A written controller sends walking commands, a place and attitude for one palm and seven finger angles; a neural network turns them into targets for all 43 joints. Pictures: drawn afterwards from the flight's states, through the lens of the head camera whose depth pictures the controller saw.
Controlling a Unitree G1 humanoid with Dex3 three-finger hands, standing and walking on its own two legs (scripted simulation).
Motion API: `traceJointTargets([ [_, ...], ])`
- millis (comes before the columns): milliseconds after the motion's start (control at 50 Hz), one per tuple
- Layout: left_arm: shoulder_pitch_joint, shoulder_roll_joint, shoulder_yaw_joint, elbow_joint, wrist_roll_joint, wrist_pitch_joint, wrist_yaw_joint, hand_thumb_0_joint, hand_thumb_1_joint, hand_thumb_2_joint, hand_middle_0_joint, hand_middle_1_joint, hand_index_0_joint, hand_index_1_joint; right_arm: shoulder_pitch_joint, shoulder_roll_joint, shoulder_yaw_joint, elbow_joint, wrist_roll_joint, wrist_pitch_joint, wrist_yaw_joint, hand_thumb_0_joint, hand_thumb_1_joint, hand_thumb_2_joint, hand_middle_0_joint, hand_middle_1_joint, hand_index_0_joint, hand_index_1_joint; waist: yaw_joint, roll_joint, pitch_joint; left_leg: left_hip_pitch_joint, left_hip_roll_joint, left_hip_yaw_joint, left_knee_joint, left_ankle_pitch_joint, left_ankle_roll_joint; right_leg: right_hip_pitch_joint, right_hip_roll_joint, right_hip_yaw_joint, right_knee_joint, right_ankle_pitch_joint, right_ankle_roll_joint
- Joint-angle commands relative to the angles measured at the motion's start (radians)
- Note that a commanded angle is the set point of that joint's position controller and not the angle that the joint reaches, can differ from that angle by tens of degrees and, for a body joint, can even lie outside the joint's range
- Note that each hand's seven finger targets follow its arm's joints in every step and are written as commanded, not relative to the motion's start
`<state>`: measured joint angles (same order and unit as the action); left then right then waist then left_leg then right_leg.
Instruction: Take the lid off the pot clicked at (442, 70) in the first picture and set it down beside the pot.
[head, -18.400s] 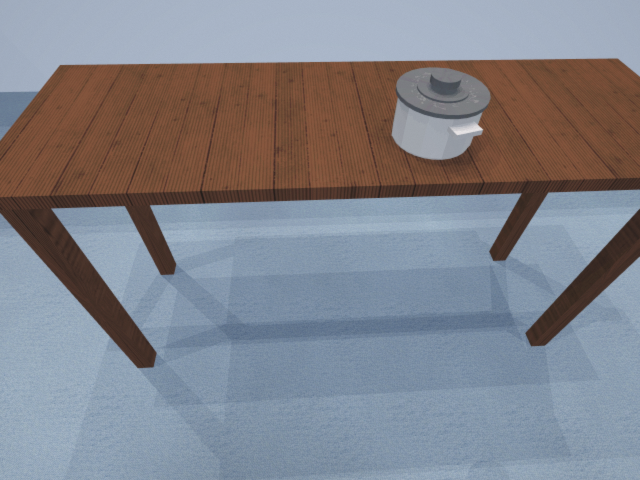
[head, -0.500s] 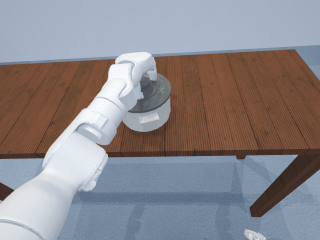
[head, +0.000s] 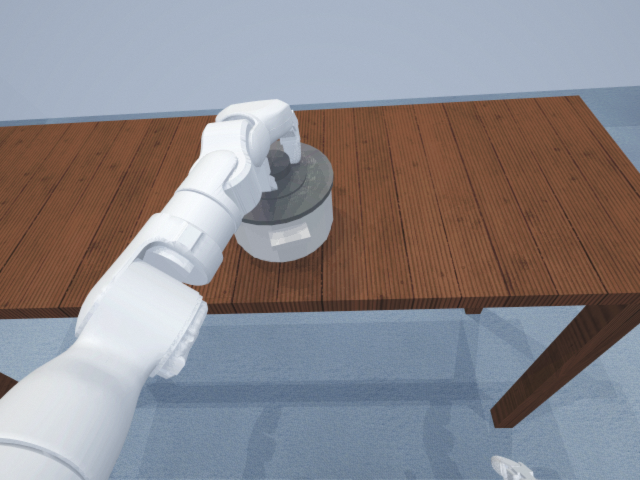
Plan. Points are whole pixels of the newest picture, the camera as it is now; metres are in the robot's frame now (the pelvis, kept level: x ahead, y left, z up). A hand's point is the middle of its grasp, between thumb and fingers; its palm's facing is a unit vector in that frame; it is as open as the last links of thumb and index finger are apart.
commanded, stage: close the fingers and squeeze the knob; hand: left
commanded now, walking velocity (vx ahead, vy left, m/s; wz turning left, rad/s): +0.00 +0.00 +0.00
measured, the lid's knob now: (271, 165) +0.49 +0.05 +0.13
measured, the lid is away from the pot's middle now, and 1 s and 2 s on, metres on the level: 0.00 0.00 0.01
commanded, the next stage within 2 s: lift the lid straight up in 0.72 s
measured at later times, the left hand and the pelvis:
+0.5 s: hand (264, 165) +0.47 +0.06 +0.16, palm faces -0.34 -0.05 -0.94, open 8.3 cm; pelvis +0.00 +0.01 +0.00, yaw +0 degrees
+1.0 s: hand (265, 167) +0.46 +0.05 +0.16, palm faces -0.32 -0.03 -0.95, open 8.3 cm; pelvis +0.00 +0.01 +0.00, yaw +0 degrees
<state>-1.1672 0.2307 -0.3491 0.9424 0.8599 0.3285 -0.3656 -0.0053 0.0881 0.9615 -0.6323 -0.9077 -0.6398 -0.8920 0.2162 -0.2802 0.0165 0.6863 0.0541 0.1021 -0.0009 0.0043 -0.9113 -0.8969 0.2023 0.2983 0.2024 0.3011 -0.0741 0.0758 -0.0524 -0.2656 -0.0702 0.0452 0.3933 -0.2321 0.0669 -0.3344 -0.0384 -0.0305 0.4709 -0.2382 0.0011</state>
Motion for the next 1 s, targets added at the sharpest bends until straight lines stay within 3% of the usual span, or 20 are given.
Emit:
traceJointTargets([
  [0,-0.511,0.242,0.087,-0.161,0.033,0.004,0.043,0.000,0.328,0.861,-0.742,-0.989,-0.742,-0.989,-0.026,-0.102,-0.033,-0.121,-0.001,-0.032,0.001,0.000,-0.900,-0.900,0.200,0.300,0.200,0.300,0.001,-0.179,-0.390,0.127,0.007,-0.057,-0.003,0.305,0.011,0.188,0.030,0.004,-0.013,0.390,-0.039],
  [80,-0.498,0.184,0.050,-0.173,0.014,0.000,0.043,0.000,0.394,0.789,-0.776,-1.001,-0.776,-1.001,-0.025,-0.101,-0.039,-0.127,-0.001,-0.037,0.005,0.000,-0.900,-0.900,0.200,0.300,0.200,0.300,-0.003,-0.166,-0.393,0.145,0.009,-0.065,0.006,0.348,0.013,0.170,0.031,0.000,-0.016,0.403,-0.043],
  [120,-0.497,0.231,0.082,-0.139,0.028,0.012,0.046,0.000,0.340,0.849,-0.748,-0.980,-0.746,-0.977,-0.022,-0.102,-0.035,-0.116,-0.001,-0.036,0.004,0.000,-0.900,-0.900,0.200,0.300,0.200,0.300,0.001,-0.185,-0.370,0.124,0.008,-0.055,-0.005,0.297,0.011,0.176,0.034,0.001,-0.016,0.383,-0.039],
  [180,-0.513,0.167,0.035,-0.170,0.008,0.001,0.043,0.000,0.314,0.896,-0.729,-0.964,-0.726,-0.957,-0.026,-0.103,-0.037,-0.124,0.003,-0.036,0.004,0.000,-0.900,-0.900,0.200,0.300,0.200,0.300,-0.009,-0.172,-0.365,0.132,0.010,-0.062,-0.005,0.308,0.011,0.153,0.031,-0.002,-0.020,0.370,-0.042],
  [280,-0.529,0.154,0.033,-0.121,0.010,0.009,0.052,0.000,0.330,0.934,-0.731,-0.956,-0.726,-0.947,-0.006,-0.109,-0.038,-0.107,-0.002,-0.035,0.001,0.000,-0.900,-0.900,0.200,0.300,0.200,0.300,-0.017,-0.179,-0.348,0.130,0.010,-0.064,-0.007,0.281,0.009,0.123,0.036,-0.009,-0.021,0.339,-0.043],
  [300,-0.543,0.223,0.081,-0.134,0.029,0.009,0.056,0.000,0.336,0.940,-0.734,-0.956,-0.729,-0.948,-0.006,-0.107,-0.036,-0.106,-0.004,-0.039,0.001,0.000,-0.900,-0.900,0.200,0.300,0.200,0.300,-0.005,-0.175,-0.385,0.143,0.013,-0.064,-0.009,0.279,0.007,0.144,0.035,-0.003,-0.015,0.340,-0.041],
  [340,-0.533,0.177,0.037,-0.100,0.029,0.015,0.051,0.000,0.348,0.952,-0.742,-0.957,-0.736,-0.952,-0.009,-0.101,-0.031,-0.106,-0.002,-0.039,0.000,0.000,-0.900,-0.900,0.200,0.300,0.200,0.300,-0.012,-0.170,-0.361,0.128,0.009,-0.062,-0.008,0.288,0.007,0.139,0.036,-0.004,-0.013,0.352,-0.042],
  [420,-0.539,0.221,0.075,-0.128,0.036,0.009,0.054,0.000,0.376,0.975,-0.764,-0.966,-0.757,-0.960,-0.012,-0.103,-0.035,-0.110,-0.005,-0.041,0.001,0.000,-0.900,-0.900,0.200,0.300,0.200,0.300,-0.003,-0.182,-0.397,0.140,0.013,-0.062,-0.007,0.303,0.007,0.163,0.034,0.000,-0.011,0.366,-0.041],
  [480,-0.536,0.160,0.037,-0.133,0.014,0.005,0.052,0.000,0.399,0.992,-0.781,-0.974,-0.775,-0.967,-0.008,-0.105,-0.038,-0.114,-0.003,-0.040,0.002,0.000,-0.900,-0.900,0.200,0.300,0.200,0.300,-0.012,-0.168,-0.374,0.147,0.015,-0.069,-0.004,0.323,0.007,0.130,0.034,-0.008,-0.016,0.357,-0.044],
  [500,-0.543,0.195,0.056,-0.144,0.028,0.004,0.054,0.000,0.407,0.997,-0.787,-0.977,-0.780,-0.969,-0.010,-0.101,-0.035,-0.115,-0.005,-0.044,0.004,0.000,-0.900,-0.900,0.200,0.300,0.200,0.300,-0.004,-0.157,-0.391,0.158,0.015,-0.072,-0.004,0.325,0.005,0.137,0.036,-0.006,-0.012,0.355,-0.043],
  [580,-0.505,0.172,0.053,-0.124,0.013,0.009,0.055,0.000,0.441,1.019,-0.809,-0.987,-0.802,-0.979,-0.004,-0.107,-0.040,-0.113,-0.004,-0.037,0.007,0.000,-0.900,-0.900,0.200,0.300,0.200,0.300,-0.008,-0.187,-0.374,0.148,0.018,-0.071,0.000,0.351,0.007,0.139,0.037,-0.009,-0.018,0.374,-0.044],
  [600,-0.537,0.204,0.066,-0.157,0.027,0.007,0.057,0.000,0.450,1.024,-0.814,-0.990,-0.807,-0.981,-0.015,-0.102,-0.035,-0.115,-0.004,-0.040,0.008,0.000,-0.900,-0.900,0.200,0.300,0.200,0.300,-0.001,-0.164,-0.398,0.156,0.016,-0.068,-0.005,0.332,0.003,0.152,0.036,-0.004,-0.012,0.369,-0.042],
  [640,-0.555,0.142,0.009,-0.167,0.027,0.008,0.055,0.000,0.469,1.034,-0.825,-0.994,-0.817,-0.985,-0.016,-0.096,-0.037,-0.113,0.001,-0.042,0.013,0.000,-0.900,-0.900,0.200,0.300,0.200,0.300,-0.013,-0.153,-0.389,0.178,0.019,-0.073,0.000,0.358,0.002,0.121,0.039,-0.010,-0.008,0.365,-0.043],
  [680,-0.521,0.163,0.044,-0.185,0.009,0.003,0.058,0.000,0.487,1.045,-0.835,-0.999,-0.828,-0.989,-0.017,-0.102,-0.043,-0.120,-0.004,-0.044,0.014,0.000,-0.900,-0.900,0.200,0.300,0.200,0.300,-0.002,-0.158,-0.413,0.185,0.021,-0.081,0.009,0.398,0.003,0.140,0.036,-0.007,-0.011,0.382,-0.045],
  [760,-0.533,0.132,0.009,-0.169,0.016,0.017,0.057,0.000,0.511,1.059,-0.847,-1.000,-0.837,-0.993,-0.025,-0.097,-0.039,-0.111,0.000,-0.040,0.017,0.000,-0.900,-0.900,0.200,0.300,0.200,0.300,-0.011,-0.165,-0.383,0.181,0.018,-0.071,0.003,0.353,0.002,0.121,0.041,-0.010,-0.011,0.365,-0.041],
  [820,-0.565,0.154,0.025,-0.207,0.011,0.013,0.059,0.000,0.519,1.066,-0.850,-0.998,-0.838,-0.993,-0.029,-0.097,-0.036,-0.112,0.000,-0.041,0.017,0.000,-0.900,-0.900,0.200,0.300,0.200,0.300,-0.008,-0.163,-0.403,0.182,0.016,-0.074,0.000,0.346,0.001,0.141,0.038,-0.009,-0.009,0.372,-0.043],
  [880,-0.585,0.138,0.016,-0.319,-0.012,0.000,0.059,0.000,0.524,1.069,-0.852,-0.996,-0.838,-0.994,-0.043,-0.091,-0.043,-0.132,-0.003,-0.056,0.022,0.000,-0.900,-0.900,0.200,0.300,0.200,0.300,-0.002,-0.119,-0.483,0.246,0.020,-0.093,0.025,0.478,0.001,0.159,0.034,-0.003,-0.002,0.431,-0.045],
  [900,-0.606,0.185,0.042,-0.323,0.008,0.002,0.061,0.000,0.525,1.070,-0.852,-0.996,-0.839,-0.994,-0.045,-0.087,-0.042,-0.123,-0.005,-0.060,0.025,0.000,-0.900,-0.900,0.200,0.300,0.200,0.300,0.001,-0.118,-0.502,0.260,0.022,-0.094,0.028,0.481,-0.001,0.166,0.036,0.000,0.003,0.436,-0.043],
  [960,-0.624,0.226,0.072,-0.285,0.009,0.014,0.064,0.000,0.527,1.071,-0.853,-0.995,-0.839,-0.994,-0.045,-0.090,-0.037,-0.107,-0.001,-0.062,0.023,0.000,-0.900,-0.900,0.200,0.300,0.200,0.300,0.004,-0.171,-0.449,0.206,0.014,-0.080,0.011,0.426,0.002,0.189,0.039,0.000,-0.003,0.444,-0.041],
  [980,-0.647,0.180,0.038,-0.337,-0.020,0.002,0.064,0.000,0.527,1.072,-0.853,-0.995,-0.839,-0.994,-0.052,-0.091,-0.039,-0.119,-0.001,-0.066,0.024,0.000,-0.900,-0.900,0.200,0.300,0.200,0.300,-0.002,-0.157,-0.470,0.216,0.014,-0.089,0.015,0.454,0.001,0.193,0.034,-0.001,-0.002,0.460,-0.043],
])
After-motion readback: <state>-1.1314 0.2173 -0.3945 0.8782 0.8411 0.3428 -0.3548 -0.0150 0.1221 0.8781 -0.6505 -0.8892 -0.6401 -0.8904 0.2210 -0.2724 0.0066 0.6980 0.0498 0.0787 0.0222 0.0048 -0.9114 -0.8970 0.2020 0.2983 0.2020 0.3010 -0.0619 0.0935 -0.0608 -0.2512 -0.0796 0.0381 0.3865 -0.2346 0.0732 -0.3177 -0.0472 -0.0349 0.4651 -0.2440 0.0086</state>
